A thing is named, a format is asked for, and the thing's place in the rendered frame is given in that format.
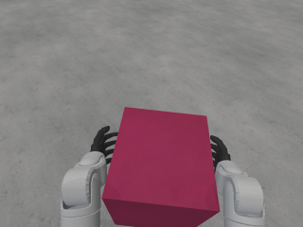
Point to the robot left forearm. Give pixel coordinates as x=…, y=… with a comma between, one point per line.
x=80, y=191

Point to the robot left hand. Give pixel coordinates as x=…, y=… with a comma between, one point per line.
x=100, y=146

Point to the robot right hand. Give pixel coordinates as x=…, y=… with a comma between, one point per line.
x=221, y=151

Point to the robot right forearm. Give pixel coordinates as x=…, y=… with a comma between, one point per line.
x=243, y=196

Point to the carton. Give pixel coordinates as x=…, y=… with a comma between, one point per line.
x=162, y=172

